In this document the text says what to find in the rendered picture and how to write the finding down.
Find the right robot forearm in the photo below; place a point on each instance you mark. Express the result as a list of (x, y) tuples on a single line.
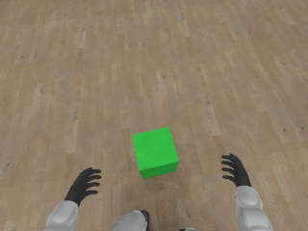
[(248, 208)]

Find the carton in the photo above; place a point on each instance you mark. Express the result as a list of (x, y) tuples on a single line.
[(155, 152)]

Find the robot left hand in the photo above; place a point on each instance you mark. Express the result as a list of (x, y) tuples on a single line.
[(78, 192)]

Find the robot left thigh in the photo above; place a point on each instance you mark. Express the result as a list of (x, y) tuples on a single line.
[(130, 222)]

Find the left robot forearm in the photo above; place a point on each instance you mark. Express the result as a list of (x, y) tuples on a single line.
[(63, 218)]

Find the robot right hand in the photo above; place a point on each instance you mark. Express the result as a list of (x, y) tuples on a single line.
[(240, 175)]

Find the left robot shin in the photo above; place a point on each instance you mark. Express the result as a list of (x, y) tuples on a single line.
[(138, 212)]

